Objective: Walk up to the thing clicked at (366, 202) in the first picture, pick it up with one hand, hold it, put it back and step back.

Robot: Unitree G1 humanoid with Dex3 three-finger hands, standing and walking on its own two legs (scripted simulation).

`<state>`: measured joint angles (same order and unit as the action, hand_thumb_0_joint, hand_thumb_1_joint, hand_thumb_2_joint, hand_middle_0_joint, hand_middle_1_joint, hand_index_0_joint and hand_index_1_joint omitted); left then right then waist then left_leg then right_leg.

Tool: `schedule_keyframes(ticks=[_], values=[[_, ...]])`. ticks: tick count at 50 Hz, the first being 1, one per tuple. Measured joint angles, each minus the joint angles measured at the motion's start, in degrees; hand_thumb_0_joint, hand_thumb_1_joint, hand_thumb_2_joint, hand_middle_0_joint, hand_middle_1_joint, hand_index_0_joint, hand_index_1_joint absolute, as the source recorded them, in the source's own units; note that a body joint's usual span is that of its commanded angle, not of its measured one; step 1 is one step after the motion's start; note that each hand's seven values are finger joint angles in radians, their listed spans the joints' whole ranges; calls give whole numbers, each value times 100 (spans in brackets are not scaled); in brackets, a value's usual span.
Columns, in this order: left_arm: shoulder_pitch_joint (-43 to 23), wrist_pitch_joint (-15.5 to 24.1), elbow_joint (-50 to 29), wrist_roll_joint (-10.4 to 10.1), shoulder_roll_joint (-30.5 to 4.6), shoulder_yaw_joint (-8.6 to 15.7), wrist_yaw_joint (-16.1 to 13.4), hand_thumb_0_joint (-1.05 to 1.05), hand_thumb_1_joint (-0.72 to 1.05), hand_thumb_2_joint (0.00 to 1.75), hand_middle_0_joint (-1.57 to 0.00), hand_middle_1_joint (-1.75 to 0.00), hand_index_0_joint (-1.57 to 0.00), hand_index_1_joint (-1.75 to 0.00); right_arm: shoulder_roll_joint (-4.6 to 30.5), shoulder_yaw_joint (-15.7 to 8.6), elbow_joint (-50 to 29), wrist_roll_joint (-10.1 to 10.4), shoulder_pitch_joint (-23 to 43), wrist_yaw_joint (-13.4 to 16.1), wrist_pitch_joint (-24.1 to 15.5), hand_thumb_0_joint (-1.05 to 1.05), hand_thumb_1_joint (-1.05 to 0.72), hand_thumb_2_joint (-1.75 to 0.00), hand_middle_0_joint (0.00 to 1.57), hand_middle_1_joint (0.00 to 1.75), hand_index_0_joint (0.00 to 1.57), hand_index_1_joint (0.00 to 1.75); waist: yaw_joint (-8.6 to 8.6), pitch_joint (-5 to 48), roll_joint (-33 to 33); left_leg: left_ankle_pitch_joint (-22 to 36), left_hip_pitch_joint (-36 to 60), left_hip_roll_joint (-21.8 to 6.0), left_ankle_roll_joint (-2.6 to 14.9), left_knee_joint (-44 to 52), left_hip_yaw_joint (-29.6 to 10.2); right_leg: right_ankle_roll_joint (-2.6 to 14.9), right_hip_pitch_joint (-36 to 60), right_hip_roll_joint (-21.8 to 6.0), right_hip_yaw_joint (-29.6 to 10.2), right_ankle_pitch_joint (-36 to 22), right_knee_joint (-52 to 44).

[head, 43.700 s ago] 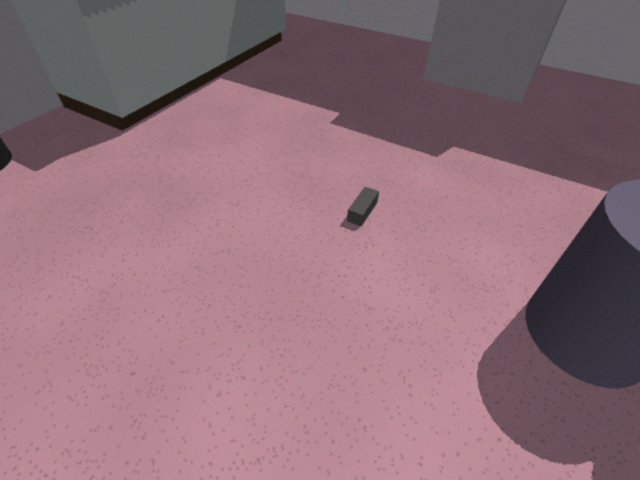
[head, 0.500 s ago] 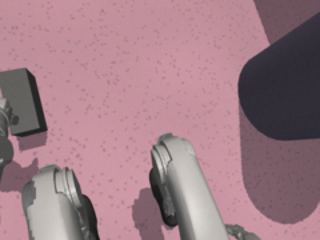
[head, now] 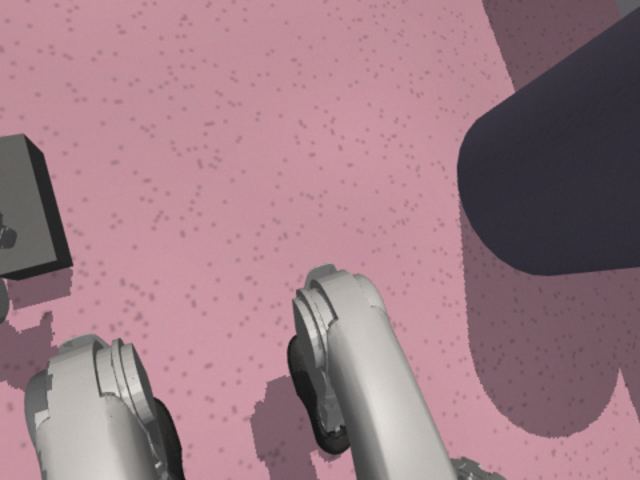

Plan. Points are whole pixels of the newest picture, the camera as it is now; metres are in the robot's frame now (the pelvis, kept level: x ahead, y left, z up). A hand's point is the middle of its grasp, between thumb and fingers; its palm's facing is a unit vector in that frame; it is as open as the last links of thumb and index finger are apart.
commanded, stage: approach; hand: left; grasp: from above
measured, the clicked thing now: (20, 208) +0.52 +0.27 -0.29
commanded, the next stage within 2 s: rest palm in 0.96 s
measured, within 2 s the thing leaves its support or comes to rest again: neither
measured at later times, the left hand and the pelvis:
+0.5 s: hand (23, 203) +0.50 +0.24 -0.20, palm faces -0.01 -0.51 -0.86, open 13.9 cm; pelvis -0.01 +0.00 +0.00, yaw -2 degrees
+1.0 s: hand out of the picture +0.50 +0.27 -0.18, palm faces -0.06 -0.52 -0.85, open 13.9 cm; pelvis +0.00 +0.00 +0.00, yaw -4 degrees
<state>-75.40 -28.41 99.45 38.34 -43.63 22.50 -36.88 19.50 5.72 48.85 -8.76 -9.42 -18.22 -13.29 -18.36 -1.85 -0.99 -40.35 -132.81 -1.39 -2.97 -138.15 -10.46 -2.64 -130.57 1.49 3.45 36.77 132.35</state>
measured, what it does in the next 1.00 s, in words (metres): stands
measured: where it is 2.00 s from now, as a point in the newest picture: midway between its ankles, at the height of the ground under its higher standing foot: (251, 447)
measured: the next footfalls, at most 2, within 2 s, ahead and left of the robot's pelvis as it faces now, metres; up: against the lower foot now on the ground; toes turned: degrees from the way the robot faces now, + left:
none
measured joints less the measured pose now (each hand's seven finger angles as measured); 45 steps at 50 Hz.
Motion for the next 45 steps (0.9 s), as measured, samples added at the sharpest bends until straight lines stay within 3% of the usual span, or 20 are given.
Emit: schedule_keyframes(ticks=[9, 20, 29, 32, 37, 45], values=[[-249, -40, 446, -96, -300, -24, -272, 0, -50, 98, -11, -105, -11, -105, 94, 127, 2, -76, 38, -22, -51, 0, -94, -90, 19, 30, 19, 30, -169, -161, 68, 28, 67, -6, -7, 5, -52, 10, 76, 12, 49, -51, -36], [-851, -45, 825, -596, -752, 116, -1048, 0, -49, 97, -10, -108, -11, -108, 263, 553, 129, -427, 292, -144, -238, 0, -94, -90, 19, 30, 20, 30, -715, -819, 339, 110, 200, 87, -72, -9, -286, 40, 337, -40, 262, -110, -132], [-1107, -175, 531, -849, -1169, 432, -1538, 0, -52, 97, -10, -108, -10, -108, 585, 901, -38, -455, 310, -436, -177, 0, -94, -90, 19, 30, 19, 30, -1080, -1235, 521, 17, 311, 142, -89, -280, -513, 25, 527, -33, 434, -58, 10], [-1201, -283, 347, -796, -1301, 411, -1489, 0, -53, 97, -10, -107, -10, -107, 606, 915, -93, -354, 308, -509, -96, 0, -94, -90, 19, 30, 19, 30, -1067, -1231, 454, 21, 229, 127, -75, -325, -530, -9, 457, -6, 441, -86, 16], [-1260, -466, 181, -731, -1381, 116, -1296, 0, -54, 98, -10, -105, -9, -106, 560, 829, -295, -62, 183, -633, -4, 0, -94, -90, 19, 30, 19, 30, -878, -1084, 224, -3, 88, 37, -12, -308, -492, -85, 308, 71, 405, -130, -57], [-976, -732, 309, -1190, -933, -314, -855, 0, -51, 97, -9, -105, -9, -106, 302, 699, -446, 300, -159, -733, 43, 0, -94, -90, 19, 30, 19, 30, -562, -578, 105, -154, 70, -50, 18, -218, -427, -95, 249, 109, 361, -24, -141]])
